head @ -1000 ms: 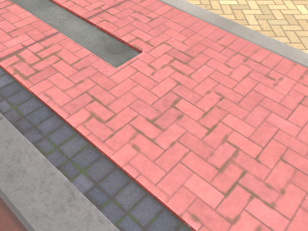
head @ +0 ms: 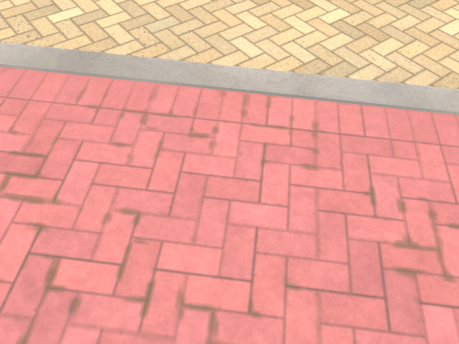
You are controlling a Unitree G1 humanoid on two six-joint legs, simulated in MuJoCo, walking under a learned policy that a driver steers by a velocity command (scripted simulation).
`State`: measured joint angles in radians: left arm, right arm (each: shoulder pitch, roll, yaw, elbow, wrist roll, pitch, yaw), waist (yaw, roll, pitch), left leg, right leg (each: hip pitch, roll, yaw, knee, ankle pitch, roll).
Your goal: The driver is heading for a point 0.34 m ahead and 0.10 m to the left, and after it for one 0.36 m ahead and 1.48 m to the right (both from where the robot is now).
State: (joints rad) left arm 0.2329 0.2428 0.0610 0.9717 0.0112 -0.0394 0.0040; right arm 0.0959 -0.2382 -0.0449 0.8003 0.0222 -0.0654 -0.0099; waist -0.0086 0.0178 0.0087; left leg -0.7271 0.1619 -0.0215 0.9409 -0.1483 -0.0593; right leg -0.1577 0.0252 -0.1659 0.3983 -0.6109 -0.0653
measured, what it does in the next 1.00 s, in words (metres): walks ahead: left foot, then right foot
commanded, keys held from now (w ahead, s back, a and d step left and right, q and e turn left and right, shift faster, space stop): w+q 0.18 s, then w+e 0.82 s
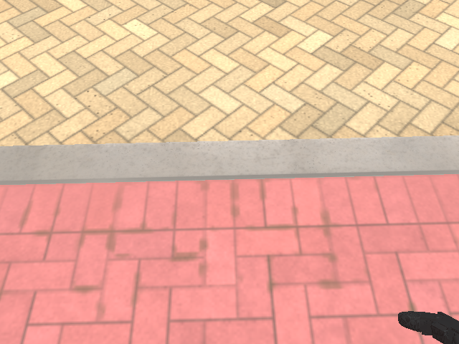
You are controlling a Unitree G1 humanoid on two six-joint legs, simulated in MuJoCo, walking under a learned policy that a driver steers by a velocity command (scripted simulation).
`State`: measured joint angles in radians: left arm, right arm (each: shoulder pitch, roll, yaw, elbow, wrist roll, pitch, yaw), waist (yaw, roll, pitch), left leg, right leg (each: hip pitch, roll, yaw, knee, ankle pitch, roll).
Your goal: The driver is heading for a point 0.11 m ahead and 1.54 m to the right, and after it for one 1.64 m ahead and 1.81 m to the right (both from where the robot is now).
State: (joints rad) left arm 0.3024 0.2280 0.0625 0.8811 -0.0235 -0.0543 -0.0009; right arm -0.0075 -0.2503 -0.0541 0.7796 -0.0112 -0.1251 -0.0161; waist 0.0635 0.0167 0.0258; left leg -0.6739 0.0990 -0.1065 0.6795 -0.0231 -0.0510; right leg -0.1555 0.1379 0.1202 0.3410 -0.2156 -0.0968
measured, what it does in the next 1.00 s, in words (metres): walks ahead, turning right: left foot, then right foot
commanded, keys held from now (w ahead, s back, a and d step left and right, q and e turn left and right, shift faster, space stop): w+e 0.70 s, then s+e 0.30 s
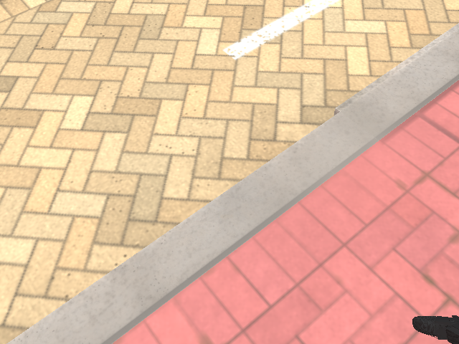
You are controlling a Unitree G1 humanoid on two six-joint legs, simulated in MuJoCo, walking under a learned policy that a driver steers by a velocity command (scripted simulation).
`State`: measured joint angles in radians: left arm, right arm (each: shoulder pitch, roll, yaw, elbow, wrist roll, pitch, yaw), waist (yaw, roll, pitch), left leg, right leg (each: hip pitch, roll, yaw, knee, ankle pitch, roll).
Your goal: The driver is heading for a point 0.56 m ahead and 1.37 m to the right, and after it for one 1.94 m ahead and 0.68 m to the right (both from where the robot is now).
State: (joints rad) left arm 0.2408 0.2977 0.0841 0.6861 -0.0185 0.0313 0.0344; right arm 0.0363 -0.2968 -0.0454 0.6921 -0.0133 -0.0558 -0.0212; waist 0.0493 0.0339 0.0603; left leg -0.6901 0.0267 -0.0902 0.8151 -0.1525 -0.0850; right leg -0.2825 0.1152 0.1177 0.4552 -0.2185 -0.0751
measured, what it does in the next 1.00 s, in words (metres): walks ahead, turning right: left foot, then right foot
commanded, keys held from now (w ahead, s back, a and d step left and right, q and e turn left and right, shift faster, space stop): s+e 0.10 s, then w+e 0.90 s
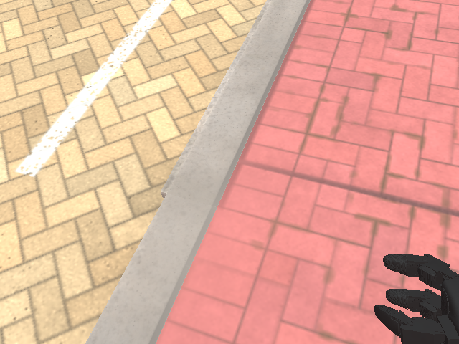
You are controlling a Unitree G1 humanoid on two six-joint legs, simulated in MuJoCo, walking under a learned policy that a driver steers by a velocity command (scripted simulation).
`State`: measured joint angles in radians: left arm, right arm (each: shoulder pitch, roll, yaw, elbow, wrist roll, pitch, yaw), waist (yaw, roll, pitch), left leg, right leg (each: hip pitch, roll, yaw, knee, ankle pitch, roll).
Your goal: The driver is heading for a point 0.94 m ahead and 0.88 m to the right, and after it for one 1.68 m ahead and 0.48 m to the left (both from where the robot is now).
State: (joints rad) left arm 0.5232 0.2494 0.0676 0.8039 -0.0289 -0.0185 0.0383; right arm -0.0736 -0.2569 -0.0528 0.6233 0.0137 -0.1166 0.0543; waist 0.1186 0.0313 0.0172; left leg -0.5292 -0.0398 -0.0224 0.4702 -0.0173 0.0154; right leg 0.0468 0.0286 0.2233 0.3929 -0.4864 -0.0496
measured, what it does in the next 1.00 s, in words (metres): walks ahead, turning right: left foot, then right foot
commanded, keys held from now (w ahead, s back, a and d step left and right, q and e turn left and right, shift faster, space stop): w+e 0.20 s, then w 0.50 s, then w+e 0.30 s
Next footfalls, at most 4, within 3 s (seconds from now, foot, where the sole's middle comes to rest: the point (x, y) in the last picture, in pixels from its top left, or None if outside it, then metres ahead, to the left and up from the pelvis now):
0.02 left None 0.18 0.12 -0.76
0.50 right None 0.41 -0.19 -0.76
0.98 left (290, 252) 0.73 -0.02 -0.76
1.52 right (405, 223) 0.86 -0.38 -0.76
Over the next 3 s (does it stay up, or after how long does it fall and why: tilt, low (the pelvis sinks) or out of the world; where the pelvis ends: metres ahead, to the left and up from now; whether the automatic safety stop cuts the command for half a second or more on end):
stays up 1.14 -0.48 0.02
